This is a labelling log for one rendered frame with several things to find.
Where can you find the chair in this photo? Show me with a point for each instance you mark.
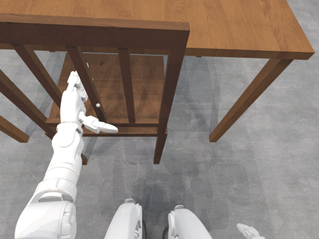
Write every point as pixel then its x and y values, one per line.
pixel 134 94

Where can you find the table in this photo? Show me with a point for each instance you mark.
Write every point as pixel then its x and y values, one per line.
pixel 218 28

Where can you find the robot right hand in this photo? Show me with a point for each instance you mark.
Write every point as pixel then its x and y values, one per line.
pixel 248 232

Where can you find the robot left upper arm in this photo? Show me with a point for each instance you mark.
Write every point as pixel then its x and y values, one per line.
pixel 48 220

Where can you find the left robot forearm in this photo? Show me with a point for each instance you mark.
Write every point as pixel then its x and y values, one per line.
pixel 59 183

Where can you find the left robot thigh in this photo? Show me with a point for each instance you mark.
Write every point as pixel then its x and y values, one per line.
pixel 126 220

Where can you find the robot left hand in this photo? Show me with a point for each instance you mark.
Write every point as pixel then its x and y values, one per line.
pixel 72 103

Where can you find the robot left shin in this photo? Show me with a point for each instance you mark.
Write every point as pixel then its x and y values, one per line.
pixel 138 234

